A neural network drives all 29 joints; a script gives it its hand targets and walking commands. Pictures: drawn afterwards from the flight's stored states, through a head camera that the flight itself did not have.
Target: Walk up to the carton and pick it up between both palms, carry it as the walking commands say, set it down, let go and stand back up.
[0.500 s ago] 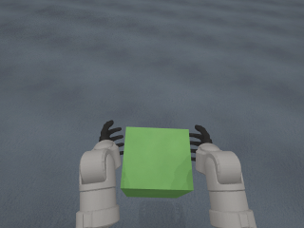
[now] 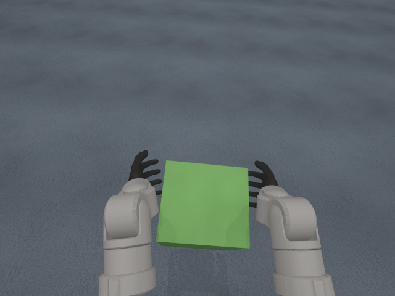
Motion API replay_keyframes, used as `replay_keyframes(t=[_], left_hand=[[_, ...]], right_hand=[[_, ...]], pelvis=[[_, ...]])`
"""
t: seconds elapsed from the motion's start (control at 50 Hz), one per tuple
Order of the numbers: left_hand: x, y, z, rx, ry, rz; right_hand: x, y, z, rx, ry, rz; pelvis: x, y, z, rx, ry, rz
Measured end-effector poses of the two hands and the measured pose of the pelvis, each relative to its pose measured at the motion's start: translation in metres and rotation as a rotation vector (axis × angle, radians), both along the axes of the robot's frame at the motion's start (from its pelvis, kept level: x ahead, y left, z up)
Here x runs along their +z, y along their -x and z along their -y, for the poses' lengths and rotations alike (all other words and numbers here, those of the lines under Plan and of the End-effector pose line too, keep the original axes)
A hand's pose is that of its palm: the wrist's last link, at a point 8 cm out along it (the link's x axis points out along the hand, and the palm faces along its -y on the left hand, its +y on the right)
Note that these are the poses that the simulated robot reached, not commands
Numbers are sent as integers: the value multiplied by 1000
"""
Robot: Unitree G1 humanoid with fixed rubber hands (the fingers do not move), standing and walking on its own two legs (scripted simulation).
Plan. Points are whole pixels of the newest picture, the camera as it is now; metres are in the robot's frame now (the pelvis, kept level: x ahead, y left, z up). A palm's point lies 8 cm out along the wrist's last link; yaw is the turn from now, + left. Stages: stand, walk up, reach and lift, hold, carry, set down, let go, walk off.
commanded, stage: carry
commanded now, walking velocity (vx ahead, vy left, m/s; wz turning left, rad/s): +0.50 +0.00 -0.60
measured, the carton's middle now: (199, 211) +0.33 +0.01 -0.01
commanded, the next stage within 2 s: none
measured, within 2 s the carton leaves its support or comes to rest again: neither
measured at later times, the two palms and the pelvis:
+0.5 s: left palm (169, 85) +0.67 +0.09 +0.10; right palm (252, 106) +0.58 -0.14 +0.09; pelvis +0.32 +0.06 +0.00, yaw -19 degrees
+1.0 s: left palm (210, 43) +0.96 -0.05 +0.10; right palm (272, 64) +0.82 -0.25 +0.09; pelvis +0.62 +0.01 +0.01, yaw -32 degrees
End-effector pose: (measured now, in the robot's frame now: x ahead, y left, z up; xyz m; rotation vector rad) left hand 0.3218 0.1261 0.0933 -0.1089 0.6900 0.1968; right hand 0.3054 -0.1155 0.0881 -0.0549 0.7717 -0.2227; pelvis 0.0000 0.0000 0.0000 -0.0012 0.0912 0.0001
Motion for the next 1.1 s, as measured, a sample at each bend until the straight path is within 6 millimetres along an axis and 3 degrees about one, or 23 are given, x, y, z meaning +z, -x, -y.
replay_keyframes(t=[0.16,0.28,0.36,0.44,0.62,0.78,0.86,0.98,1.1], left_hand=[[0,-111,7,-59,-69,6],[-3,-188,5,-66,-41,-38],[-2,-245,11,-128,-37,-46],[0,-309,23,-226,-29,16],[8,-415,71,-392,-17,18],[13,-512,121,-445,-77,59],[9,-557,138,-451,-65,29],[5,-621,172,-527,-36,-20],[11,-690,220,-651,-25,50]], right_hand=[[-10,-101,7,-61,-71,40],[-4,-173,4,-72,-45,-14],[-3,-215,8,-134,-42,-21],[-3,-258,14,-236,-38,35],[5,-326,47,-393,-24,24],[-4,-413,92,-444,-81,73],[-2,-455,109,-451,-67,42],[4,-504,134,-526,-36,-2],[6,-548,161,-658,-27,49]], pelvis=[[-12,-108,-13,-35,25,15],[7,-178,-18,-76,7,-12],[11,-229,-33,-153,6,-2],[-3,-287,-54,-255,26,12],[6,-390,-62,-398,18,22],[-10,-495,-30,-439,39,31],[-1,-536,-15,-456,29,16],[11,-603,-5,-543,19,27],[1,-682,-2,-686,24,43]])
